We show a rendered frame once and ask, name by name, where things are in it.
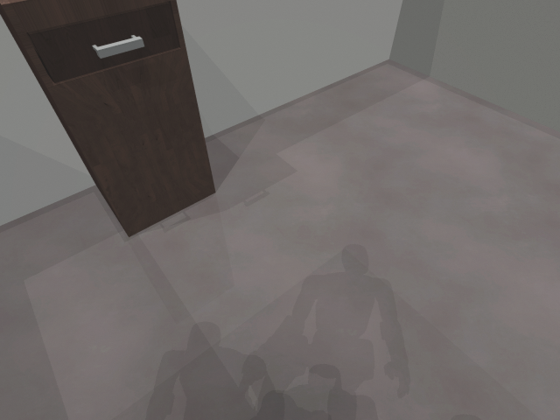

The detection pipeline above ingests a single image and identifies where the handle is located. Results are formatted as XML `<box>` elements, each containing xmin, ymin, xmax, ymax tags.
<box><xmin>92</xmin><ymin>35</ymin><xmax>144</xmax><ymax>59</ymax></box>

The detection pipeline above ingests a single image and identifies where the drawer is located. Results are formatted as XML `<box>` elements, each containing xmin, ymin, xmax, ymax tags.
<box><xmin>26</xmin><ymin>2</ymin><xmax>179</xmax><ymax>83</ymax></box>

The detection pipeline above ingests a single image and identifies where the cabinet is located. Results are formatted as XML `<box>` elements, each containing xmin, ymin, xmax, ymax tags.
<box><xmin>0</xmin><ymin>0</ymin><xmax>215</xmax><ymax>237</ymax></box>

